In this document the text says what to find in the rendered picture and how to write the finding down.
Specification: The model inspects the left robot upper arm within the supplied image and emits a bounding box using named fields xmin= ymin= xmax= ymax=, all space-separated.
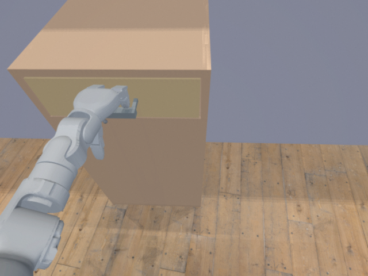
xmin=0 ymin=206 xmax=64 ymax=276

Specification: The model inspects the handle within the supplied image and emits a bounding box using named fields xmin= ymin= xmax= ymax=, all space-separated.
xmin=107 ymin=98 xmax=138 ymax=118

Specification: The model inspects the left robot forearm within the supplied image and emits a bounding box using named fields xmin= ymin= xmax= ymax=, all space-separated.
xmin=0 ymin=108 xmax=101 ymax=231

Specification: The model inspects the cabinet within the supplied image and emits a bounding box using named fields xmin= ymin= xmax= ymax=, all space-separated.
xmin=7 ymin=0 xmax=211 ymax=207

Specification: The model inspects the drawer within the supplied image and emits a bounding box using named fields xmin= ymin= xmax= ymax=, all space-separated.
xmin=24 ymin=77 xmax=200 ymax=118

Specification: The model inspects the left robot hand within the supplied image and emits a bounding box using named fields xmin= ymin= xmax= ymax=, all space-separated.
xmin=73 ymin=85 xmax=130 ymax=160

